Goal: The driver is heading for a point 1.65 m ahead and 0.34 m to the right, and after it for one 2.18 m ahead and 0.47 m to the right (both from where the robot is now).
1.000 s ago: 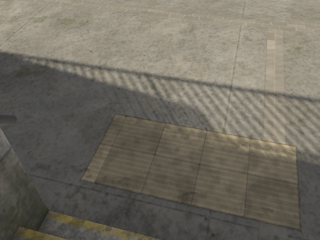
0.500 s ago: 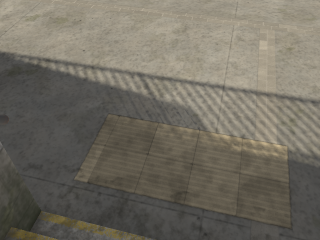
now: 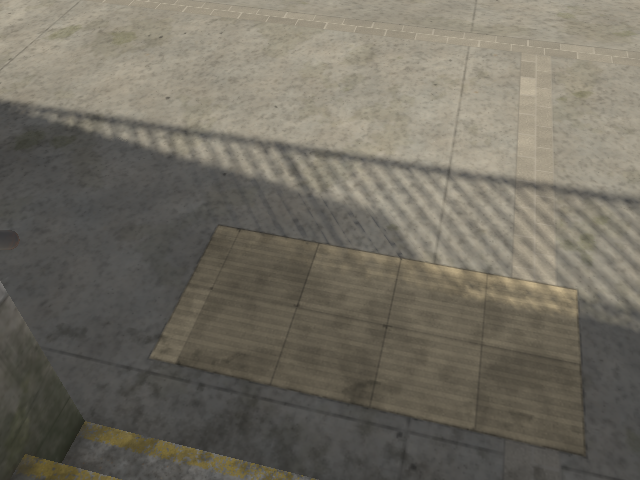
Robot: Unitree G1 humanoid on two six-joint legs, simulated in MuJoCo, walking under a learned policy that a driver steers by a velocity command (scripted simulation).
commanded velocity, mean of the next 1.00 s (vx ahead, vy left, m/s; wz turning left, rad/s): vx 0.46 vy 0.00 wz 0.00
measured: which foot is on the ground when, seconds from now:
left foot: down 0.00-1.00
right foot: down 0.00-1.00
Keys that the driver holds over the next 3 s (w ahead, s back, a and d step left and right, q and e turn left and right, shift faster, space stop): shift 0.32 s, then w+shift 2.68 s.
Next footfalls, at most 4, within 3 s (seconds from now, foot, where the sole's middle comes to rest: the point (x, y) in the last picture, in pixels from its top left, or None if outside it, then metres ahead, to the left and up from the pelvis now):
none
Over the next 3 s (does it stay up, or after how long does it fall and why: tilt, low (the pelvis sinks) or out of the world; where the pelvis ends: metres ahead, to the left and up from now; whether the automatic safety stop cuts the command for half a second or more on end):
stays up -0.01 0.01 -0.01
